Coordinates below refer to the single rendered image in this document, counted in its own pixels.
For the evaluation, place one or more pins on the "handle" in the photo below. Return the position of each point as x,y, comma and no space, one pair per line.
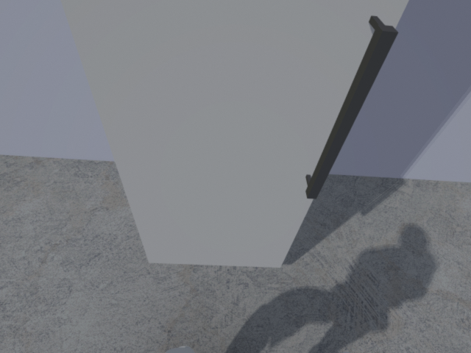
368,70

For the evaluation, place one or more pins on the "fridge door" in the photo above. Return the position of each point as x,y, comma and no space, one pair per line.
216,110

